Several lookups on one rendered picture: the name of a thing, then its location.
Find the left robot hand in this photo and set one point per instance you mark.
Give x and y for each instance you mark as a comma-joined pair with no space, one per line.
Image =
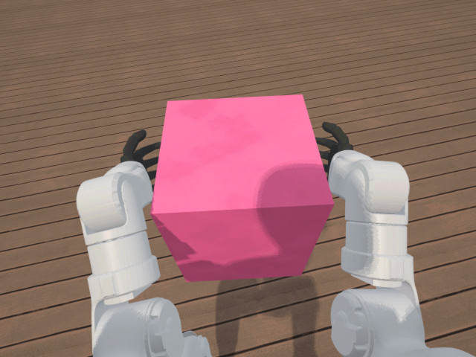
129,153

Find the robot left forearm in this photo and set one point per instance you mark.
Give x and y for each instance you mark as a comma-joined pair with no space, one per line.
111,215

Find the carton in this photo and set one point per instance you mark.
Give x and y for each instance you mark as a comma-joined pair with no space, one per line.
240,189

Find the robot right upper arm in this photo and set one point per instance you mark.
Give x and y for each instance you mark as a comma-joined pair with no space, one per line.
380,323

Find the robot left thigh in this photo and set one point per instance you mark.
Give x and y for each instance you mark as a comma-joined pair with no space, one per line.
196,347

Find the robot right forearm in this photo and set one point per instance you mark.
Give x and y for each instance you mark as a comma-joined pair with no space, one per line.
376,206

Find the robot left upper arm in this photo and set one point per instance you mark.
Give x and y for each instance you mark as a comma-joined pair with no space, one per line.
147,328

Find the right robot hand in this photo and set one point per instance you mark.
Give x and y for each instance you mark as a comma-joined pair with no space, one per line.
341,138

